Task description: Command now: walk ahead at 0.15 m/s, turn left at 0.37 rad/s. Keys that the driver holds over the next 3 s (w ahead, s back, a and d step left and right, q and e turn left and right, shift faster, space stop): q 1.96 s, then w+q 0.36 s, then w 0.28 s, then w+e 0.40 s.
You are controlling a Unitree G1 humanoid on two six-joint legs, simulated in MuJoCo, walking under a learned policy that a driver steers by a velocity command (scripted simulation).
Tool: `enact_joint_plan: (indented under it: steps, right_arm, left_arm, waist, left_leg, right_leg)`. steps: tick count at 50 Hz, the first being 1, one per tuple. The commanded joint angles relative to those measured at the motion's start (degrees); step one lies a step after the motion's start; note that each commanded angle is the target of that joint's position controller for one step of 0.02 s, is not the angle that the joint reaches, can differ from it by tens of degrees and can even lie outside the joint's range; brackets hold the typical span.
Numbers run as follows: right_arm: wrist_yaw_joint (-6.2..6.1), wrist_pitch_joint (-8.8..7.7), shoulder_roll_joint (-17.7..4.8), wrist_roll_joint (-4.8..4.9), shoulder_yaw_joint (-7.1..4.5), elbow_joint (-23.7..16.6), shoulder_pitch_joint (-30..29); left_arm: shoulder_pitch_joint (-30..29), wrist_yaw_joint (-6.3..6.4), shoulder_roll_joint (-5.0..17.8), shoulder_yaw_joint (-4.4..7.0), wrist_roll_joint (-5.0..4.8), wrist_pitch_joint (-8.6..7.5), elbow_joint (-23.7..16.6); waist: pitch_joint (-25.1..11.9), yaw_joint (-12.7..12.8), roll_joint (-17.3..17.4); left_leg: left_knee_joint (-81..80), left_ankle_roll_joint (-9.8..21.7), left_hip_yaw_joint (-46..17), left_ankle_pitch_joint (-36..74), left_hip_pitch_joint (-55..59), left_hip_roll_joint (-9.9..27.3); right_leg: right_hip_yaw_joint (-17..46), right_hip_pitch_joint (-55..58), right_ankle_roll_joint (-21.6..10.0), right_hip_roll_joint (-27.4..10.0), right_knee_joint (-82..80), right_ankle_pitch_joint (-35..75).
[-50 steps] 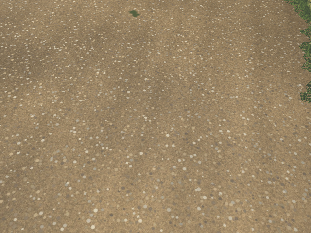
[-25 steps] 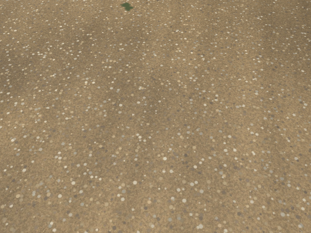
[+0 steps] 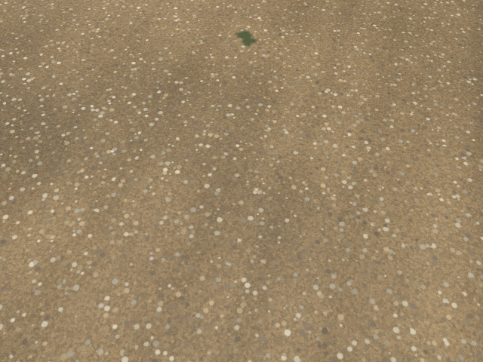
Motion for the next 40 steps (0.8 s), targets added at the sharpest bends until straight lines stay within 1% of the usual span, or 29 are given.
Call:
enact_joint_plan:
  steps: [1,2,3,4,5,6,7,9,11,13,16,18,19,20,21,22,23,24,25,26,27,28,29,30,32,35,38,40]
  right_arm:
    - [-0.46,1.06,-10.11,0.48,-2.38,-3.66,7.51]
    - [-0.77,1.52,-9.06,0.57,-2.01,-4.48,4.47]
    - [-1.11,1.80,-8.28,0.48,-1.78,-5.04,3.06]
    - [-1.23,2.14,-8.66,-0.10,-1.95,-5.32,2.73]
    - [-1.45,2.35,-9.13,-0.57,-2.19,-5.60,2.88]
    - [-1.80,2.48,-9.50,-0.71,-2.40,-5.87,3.30]
    - [-2.19,2.58,-9.96,-0.55,-2.66,-6.16,3.90]
    - [-2.96,3.07,-10.80,0.10,-3.10,-6.89,4.73]
    - [-3.55,3.75,-10.96,0.66,-3.29,-7.71,4.70]
    - [-3.95,4.33,-11.06,0.81,-3.44,-8.27,4.80]
    - [-4.34,5.13,-10.94,0.68,-3.62,-8.95,5.68]
    - [-4.49,5.64,-10.77,0.81,-3.63,-9.72,5.64]
    - [-4.61,5.96,-10.62,1.09,-3.56,-10.30,4.83]
    - [-4.72,6.30,-10.05,1.50,-3.35,-10.75,4.76]
    - [-4.80,6.53,-7.65,1.67,-2.65,-11.12,6.41]
    - [-4.52,6.14,-4.77,2.00,-2.23,-12.87,8.05]
    - [-4.05,5.12,-10.09,0.79,-3.59,-13.17,7.30]
    - [-3.66,5.12,-12.87,0.91,-4.68,-11.89,9.04]
    - [-3.76,5.79,-12.33,1.12,-4.90,-10.32,10.80]
    - [-4.01,6.56,-11.12,0.91,-4.71,-9.65,11.52]
    - [-3.91,7.16,-9.62,0.99,-4.34,-9.80,11.54]
    - [-3.77,7.44,-8.67,1.30,-4.02,-10.56,10.70]
    - [-3.64,7.51,-7.91,1.67,-3.67,-11.74,8.95]
    - [-3.56,7.47,-7.33,1.88,-3.32,-12.97,6.93]
    - [-3.23,7.36,-6.76,1.75,-2.87,-14.94,4.54]
    - [-2.23,7.28,-5.94,1.54,-2.21,-16.88,3.48]
    - [-1.41,7.69,-7.02,1.62,-2.59,-17.85,3.80]
    - [-0.84,8.08,-7.39,1.74,-2.96,-18.39,4.28]
  left_arm:
    - [4.00,-0.22,6.27,0.88,-1.87,-0.72,-4.36]
    - [0.79,0.57,6.73,1.31,-1.51,0.12,-4.89]
    - [-0.35,1.44,7.81,2.00,-0.76,1.13,-5.62]
    - [-0.42,1.89,7.55,2.21,-0.37,1.93,-6.34]
    - [0.05,2.20,6.46,2.16,-0.12,2.33,-6.65]
    - [0.41,2.45,5.55,2.07,-0.16,2.43,-6.84]
    - [-0.02,2.66,5.22,2.06,-0.21,2.45,-7.15]
    - [-1.72,2.85,5.32,2.11,-0.13,2.66,-7.93]
    - [-4.02,2.80,5.48,2.15,-0.23,2.97,-8.92]
    - [-5.96,2.62,5.51,2.12,-0.37,2.95,-9.88]
    - [-7.03,2.08,5.69,2.05,-0.84,2.12,-10.72]
    - [-5.80,1.52,6.06,2.12,-1.28,1.45,-10.71]
    - [-3.78,1.17,6.18,2.25,-1.42,1.14,-10.25]
    - [-1.21,0.85,7.03,2.64,-1.39,0.95,-9.61]
    - [1.02,0.88,10.49,3.54,-0.42,0.97,-9.44]
    - [-1.89,1.16,15.97,4.71,1.35,1.73,-10.54]
    - [-3.53,1.09,12.87,4.09,3.00,1.74,-12.16]
    - [-6.88,1.37,9.99,3.34,2.42,1.62,-13.93]
    - [-9.22,1.43,8.29,3.00,1.33,1.66,-14.55]
    - [-9.84,1.51,7.55,2.73,0.32,1.78,-14.94]
    - [-9.55,1.63,7.30,2.45,-0.03,1.95,-14.99]
    - [-8.91,1.72,7.43,2.38,0.11,2.24,-14.94]
    - [-7.91,1.85,7.62,2.43,0.29,2.55,-14.81]
    - [-6.56,2.06,7.92,2.56,0.39,2.85,-14.62]
    - [-4.29,2.40,9.16,3.02,0.35,3.31,-14.29]
    - [-4.76,2.06,11.46,3.92,-0.02,3.56,-14.88]
    - [-5.36,1.11,12.70,4.54,-0.65,3.49,-15.33]
    - [-5.49,0.62,13.16,4.81,-1.45,3.34,-15.26]
  waist:
    - [-19.48,-3.47,5.39]
    - [-13.20,-2.59,0.49]
    - [-10.84,-1.44,0.31]
    - [-9.67,-0.47,2.30]
    - [-9.49,-0.05,4.19]
    - [-9.76,0.16,5.39]
    - [-10.24,0.02,5.84]
    - [-11.56,-0.65,6.03]
    - [-11.48,-1.34,6.37]
    - [-10.35,-1.91,7.33]
    - [-9.58,-2.46,8.34]
    - [-9.51,-1.83,9.07]
    - [-9.49,-0.39,9.02]
    - [-9.37,1.10,8.45]
    - [-10.82,0.82,3.36]
    - [-8.65,-2.92,-14.16]
    - [-8.87,-1.78,-16.00]
    - [-8.83,-3.10,-10.88]
    - [-7.93,-4.00,-7.78]
    - [-7.30,-3.74,-6.86]
    - [-6.23,-3.26,-6.97]
    - [-5.40,-2.82,-7.23]
    - [-4.75,-1.98,-8.23]
    - [-4.48,-0.77,-9.09]
    - [-5.36,0.88,-10.03]
    - [-6.53,1.40,-10.69]
    - [-6.51,1.24,-11.33]
    - [-6.19,0.71,-11.48]
  left_leg:
    - [-8.91,15.24,-26.96,21.28,34.33,18.61]
    - [-11.47,12.92,-22.69,14.50,25.10,16.19]
    - [-13.26,11.64,-21.05,9.44,18.10,14.66]
    - [-14.65,11.17,-20.57,6.32,13.24,13.03]
    - [-15.32,11.14,-19.65,5.86,10.99,11.72]
    - [-15.42,11.16,-18.83,6.30,10.35,10.95]
    - [-15.29,11.18,-18.94,6.49,10.76,10.71]
    - [-15.13,10.71,-20.27,2.67,12.08,10.71]
    - [-15.49,9.43,-21.54,-5.79,11.88,9.77]
    - [-15.76,8.56,-23.10,-11.01,11.22,9.03]
    - [-15.01,8.05,-25.76,-10.96,12.30,8.70]
    - [-13.76,7.42,-27.65,-8.15,13.55,8.38]
    - [-12.44,6.48,-27.78,-6.68,13.09,7.44]
    - [-10.45,4.72,-26.87,-6.81,11.14,5.49]
    - [-3.26,1.74,-23.04,-13.78,4.93,2.18]
    - [10.58,-1.49,-10.41,-26.56,-7.68,-7.96]
    - [23.46,-3.98,-9.71,-30.84,-10.08,-5.50]
    - [30.20,-4.74,-10.28,-27.03,-9.00,-3.85]
    - [33.18,-5.67,-9.03,-23.60,-8.78,-3.35]
    - [36.64,-6.62,-8.24,-20.67,-9.65,-2.97]
    - [39.59,-7.53,-7.57,-19.18,-9.91,-2.68]
    - [39.82,-8.16,-5.98,-17.64,-9.59,-2.35]
    - [37.62,-8.71,-4.67,-16.14,-10.35,-1.61]
    - [34.53,-9.27,-3.88,-15.14,-11.33,-0.77]
    - [28.94,-10.06,-3.10,-15.00,-10.76,0.92]
    - [20.56,-9.40,-0.64,-15.98,-4.18,2.89]
    - [13.65,-7.53,2.40,-16.31,2.36,2.46]
    - [7.64,-5.57,3.16,-15.29,5.27,2.12]
  right_leg:
    - [6.13,-24.92,0.17,-0.93,26.85,-2.62]
    - [5.40,-25.05,0.37,-3.00,22.92,1.23]
    - [5.86,-22.10,0.20,-4.54,18.19,3.67]
    - [5.61,-18.86,0.18,-4.38,14.97,5.26]
    - [5.19,-17.15,0.29,-3.69,12.09,6.53]
    - [4.99,-16.52,0.51,-3.16,8.90,7.27]
    - [5.05,-16.76,0.87,-2.66,5.96,7.95]
    - [5.81,-17.30,1.68,-2.16,1.60,10.39]
    - [6.45,-16.95,2.25,-1.62,-2.34,12.93]
    - [6.70,-16.03,2.61,-0.86,-6.08,13.77]
    - [6.89,-13.38,2.55,0.28,-11.83,12.75]
    - [6.62,-10.03,1.83,0.83,-17.67,12.68]
    - [5.95,-6.31,1.18,0.89,-23.25,15.27]
    - [5.42,-0.77,0.30,-0.27,-30.16,19.25]
    - [11.20,7.26,-2.53,-8.87,-33.81,20.47]
    - [25.85,10.37,-10.40,-21.53,-36.41,29.69]
    - [31.76,6.19,-16.20,-26.71,-37.40,36.73]
    - [25.94,5.62,-15.26,-24.30,-35.84,38.82]
    - [19.56,5.26,-12.21,-19.98,-34.46,38.38]
    - [15.87,5.80,-10.53,-17.65,-33.91,37.05]
    - [13.17,5.03,-10.61,-16.78,-33.97,38.60]
    - [10.47,4.13,-10.92,-15.64,-34.57,38.71]
    - [8.74,5.10,-11.33,-15.12,-35.11,38.02]
    - [7.98,7.14,-11.87,-15.33,-35.39,37.80]
    - [7.50,10.65,-12.90,-16.85,-35.30,38.63]
    - [4.83,9.72,-13.23,-18.38,-35.01,39.21]
    - [2.90,7.64,-12.88,-19.39,-34.22,39.10]
    - [2.68,7.90,-11.87,-20.36,-32.32,38.49]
